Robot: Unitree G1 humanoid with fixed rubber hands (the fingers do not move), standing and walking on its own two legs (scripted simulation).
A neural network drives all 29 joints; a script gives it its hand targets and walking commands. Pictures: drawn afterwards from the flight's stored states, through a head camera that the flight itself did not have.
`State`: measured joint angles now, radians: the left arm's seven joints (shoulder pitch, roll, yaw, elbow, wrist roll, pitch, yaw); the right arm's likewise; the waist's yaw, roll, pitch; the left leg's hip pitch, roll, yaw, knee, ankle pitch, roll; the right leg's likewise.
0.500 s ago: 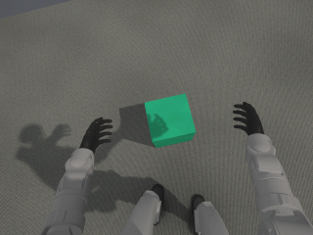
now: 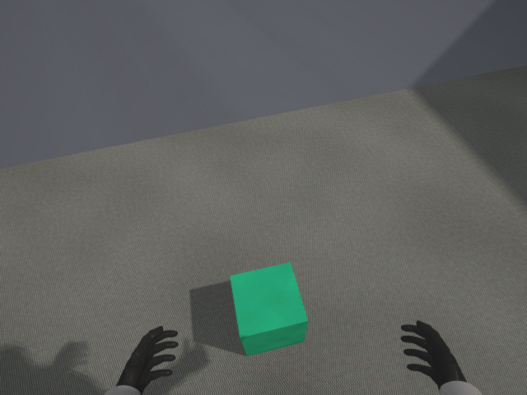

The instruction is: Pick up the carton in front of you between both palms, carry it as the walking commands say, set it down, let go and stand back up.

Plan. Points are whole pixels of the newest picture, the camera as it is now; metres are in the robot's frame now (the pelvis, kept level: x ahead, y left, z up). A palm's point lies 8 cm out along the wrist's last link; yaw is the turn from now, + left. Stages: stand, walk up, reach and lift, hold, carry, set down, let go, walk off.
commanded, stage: let go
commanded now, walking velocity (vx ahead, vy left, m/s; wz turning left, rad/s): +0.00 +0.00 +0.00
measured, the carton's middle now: (268, 310) +0.46 +0.07 -0.65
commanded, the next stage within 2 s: stand in 0.48 s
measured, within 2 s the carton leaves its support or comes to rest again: neither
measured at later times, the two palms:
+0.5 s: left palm (123, 385) +0.15 +0.25 -0.06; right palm out of the picture +0.15 -0.22 -0.07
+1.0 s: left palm out of the picture +0.09 +0.30 -0.13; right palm out of the picture +0.16 -0.21 -0.12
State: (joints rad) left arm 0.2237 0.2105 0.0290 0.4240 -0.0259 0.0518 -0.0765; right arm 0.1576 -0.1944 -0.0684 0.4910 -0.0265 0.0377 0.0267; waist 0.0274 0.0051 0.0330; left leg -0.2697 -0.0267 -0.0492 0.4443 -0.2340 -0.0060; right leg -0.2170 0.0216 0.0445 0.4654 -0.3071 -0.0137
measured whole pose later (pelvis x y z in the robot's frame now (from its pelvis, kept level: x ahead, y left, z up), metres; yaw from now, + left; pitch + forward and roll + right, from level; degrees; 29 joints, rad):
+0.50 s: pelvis -0.01 +0.01 +0.00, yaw +0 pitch -4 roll +0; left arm 0.22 0.23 0.02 0.40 0.02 0.19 -0.01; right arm 0.23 -0.21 -0.02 0.49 -0.01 0.08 0.02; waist 0.00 -0.01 0.06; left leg -0.16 -0.03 -0.05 0.49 -0.27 0.00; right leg -0.09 0.01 0.03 0.49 -0.33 0.00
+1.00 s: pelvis +0.04 +0.03 -0.02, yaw +6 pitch +5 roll +0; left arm 0.35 0.27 0.01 0.68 0.02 -0.01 0.06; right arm 0.32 -0.23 -0.01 0.72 -0.02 -0.04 -0.02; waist 0.02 -0.03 -0.10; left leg -0.37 -0.10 -0.12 0.70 -0.40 0.04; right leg -0.23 -0.06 -0.08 0.63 -0.48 0.03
